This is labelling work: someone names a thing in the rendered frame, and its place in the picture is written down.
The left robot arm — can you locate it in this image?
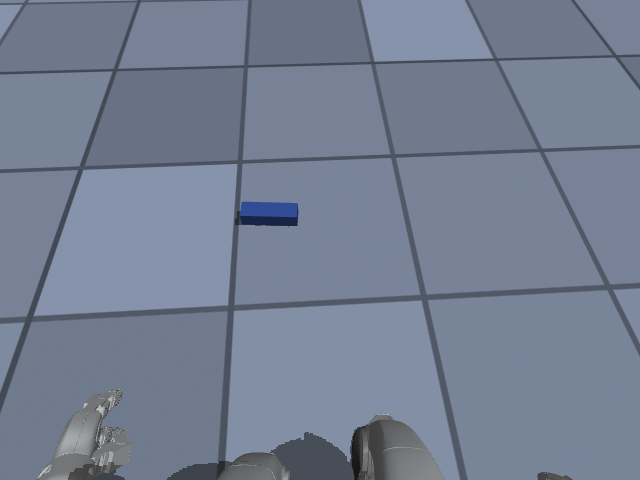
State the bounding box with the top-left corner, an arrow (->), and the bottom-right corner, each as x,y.
37,453 -> 95,480

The carton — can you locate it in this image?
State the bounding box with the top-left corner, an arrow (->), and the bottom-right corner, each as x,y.
240,202 -> 298,226

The left robot hand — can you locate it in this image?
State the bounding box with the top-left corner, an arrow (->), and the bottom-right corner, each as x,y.
52,389 -> 133,478

